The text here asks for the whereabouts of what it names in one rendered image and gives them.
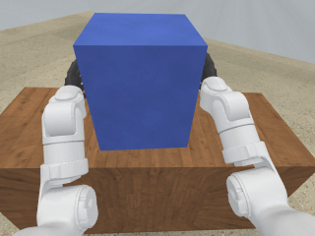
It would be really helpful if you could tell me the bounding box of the robot right upper arm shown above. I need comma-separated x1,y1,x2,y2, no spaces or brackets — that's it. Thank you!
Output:
226,166,315,236

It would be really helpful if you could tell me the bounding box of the robot left hand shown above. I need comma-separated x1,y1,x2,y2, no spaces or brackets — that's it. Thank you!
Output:
64,59,86,98

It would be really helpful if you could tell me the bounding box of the carton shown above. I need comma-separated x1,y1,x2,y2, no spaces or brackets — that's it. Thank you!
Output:
73,13,208,151

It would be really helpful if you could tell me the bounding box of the robot left forearm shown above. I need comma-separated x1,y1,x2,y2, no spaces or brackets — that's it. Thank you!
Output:
36,85,89,225

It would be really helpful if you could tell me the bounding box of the robot left upper arm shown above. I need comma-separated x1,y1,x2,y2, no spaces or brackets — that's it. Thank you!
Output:
12,184,98,236

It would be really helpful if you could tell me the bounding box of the robot right hand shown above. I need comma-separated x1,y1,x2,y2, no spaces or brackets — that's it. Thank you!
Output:
199,53,218,89

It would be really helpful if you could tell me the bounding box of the pedestal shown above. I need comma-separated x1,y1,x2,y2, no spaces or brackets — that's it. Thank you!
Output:
0,87,315,235

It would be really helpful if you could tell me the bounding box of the robot right forearm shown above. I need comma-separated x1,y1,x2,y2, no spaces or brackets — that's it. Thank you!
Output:
200,76,288,203

